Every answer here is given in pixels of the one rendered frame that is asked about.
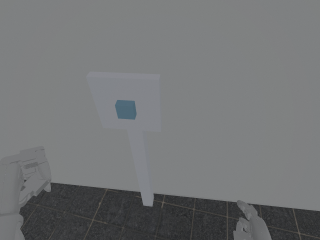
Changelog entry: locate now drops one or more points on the robot right hand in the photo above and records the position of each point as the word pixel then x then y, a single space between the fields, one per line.
pixel 256 228

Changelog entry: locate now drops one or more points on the panel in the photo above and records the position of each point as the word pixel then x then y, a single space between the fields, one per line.
pixel 145 89

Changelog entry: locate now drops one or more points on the robot left forearm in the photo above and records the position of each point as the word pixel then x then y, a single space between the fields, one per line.
pixel 10 224

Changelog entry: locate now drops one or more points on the robot left hand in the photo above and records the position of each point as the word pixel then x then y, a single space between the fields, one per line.
pixel 30 164

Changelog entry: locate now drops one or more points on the button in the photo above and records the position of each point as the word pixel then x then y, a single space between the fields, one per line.
pixel 126 109

